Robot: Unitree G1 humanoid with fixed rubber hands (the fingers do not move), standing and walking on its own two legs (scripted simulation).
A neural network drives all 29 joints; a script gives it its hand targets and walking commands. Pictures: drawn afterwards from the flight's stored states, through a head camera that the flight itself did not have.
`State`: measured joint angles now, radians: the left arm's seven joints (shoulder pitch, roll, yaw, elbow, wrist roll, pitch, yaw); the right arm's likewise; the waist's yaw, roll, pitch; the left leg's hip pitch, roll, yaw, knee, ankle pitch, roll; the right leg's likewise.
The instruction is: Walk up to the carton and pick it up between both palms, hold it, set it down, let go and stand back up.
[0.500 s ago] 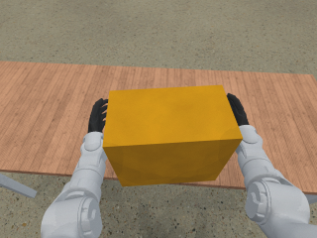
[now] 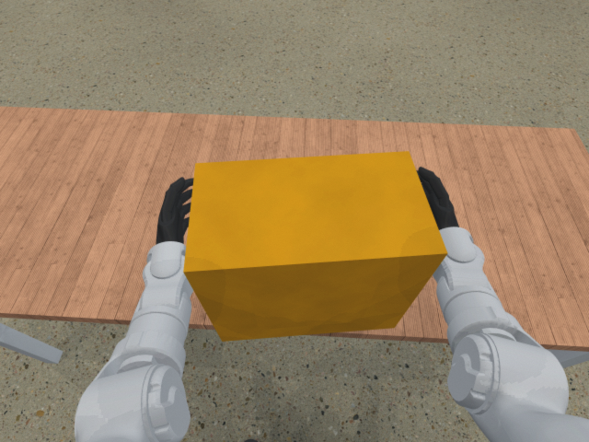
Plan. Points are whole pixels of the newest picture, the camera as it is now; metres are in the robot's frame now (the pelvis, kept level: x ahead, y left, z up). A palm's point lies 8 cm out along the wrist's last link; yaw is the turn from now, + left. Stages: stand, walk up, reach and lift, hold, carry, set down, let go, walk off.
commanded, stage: set down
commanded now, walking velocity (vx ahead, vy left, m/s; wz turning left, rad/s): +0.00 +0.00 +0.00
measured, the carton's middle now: (306, 255) +0.38 +0.01 -0.01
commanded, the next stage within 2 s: none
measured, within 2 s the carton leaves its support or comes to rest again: neither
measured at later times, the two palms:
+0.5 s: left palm (163, 233) +0.39 +0.22 +0.02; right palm (450, 220) +0.44 -0.20 +0.02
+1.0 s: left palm (162, 264) +0.35 +0.22 +0.00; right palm (469, 256) +0.40 -0.24 -0.02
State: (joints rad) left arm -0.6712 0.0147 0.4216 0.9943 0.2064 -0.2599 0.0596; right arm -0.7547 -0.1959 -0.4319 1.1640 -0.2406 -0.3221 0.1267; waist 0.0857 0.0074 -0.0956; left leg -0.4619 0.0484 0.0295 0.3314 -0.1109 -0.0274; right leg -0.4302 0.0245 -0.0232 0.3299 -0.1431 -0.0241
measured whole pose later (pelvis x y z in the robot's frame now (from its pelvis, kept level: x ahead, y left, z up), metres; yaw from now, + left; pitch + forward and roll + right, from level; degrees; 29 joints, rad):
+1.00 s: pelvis -0.02 -0.01 -0.02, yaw +0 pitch +21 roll -1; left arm -0.56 0.16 0.11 0.92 -0.19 -0.26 0.06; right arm -0.65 -0.47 0.16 1.11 0.46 -0.33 0.09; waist 0.11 0.06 -0.18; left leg -0.76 0.07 0.00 0.57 -0.18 -0.04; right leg -0.72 0.04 -0.04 0.55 -0.21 -0.04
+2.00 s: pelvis +0.00 -0.01 +0.00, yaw +1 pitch +5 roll +0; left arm 0.04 0.17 0.07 0.47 -0.14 -0.21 0.10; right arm -0.03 -0.42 0.11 0.73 0.43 -0.38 0.15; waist 0.03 0.00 -0.04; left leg -0.34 0.04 0.00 0.45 -0.19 -0.04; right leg -0.31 0.03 -0.02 0.46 -0.23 -0.04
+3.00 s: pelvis +0.02 +0.00 +0.00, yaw -1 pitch -4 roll +0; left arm 0.32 0.19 0.01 0.34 -0.10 -0.09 0.08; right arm 0.25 -0.31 0.06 0.56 0.27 -0.27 0.12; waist 0.03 -0.02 0.01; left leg -0.10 0.03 0.02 0.38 -0.22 -0.03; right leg -0.08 0.02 0.01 0.40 -0.26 -0.02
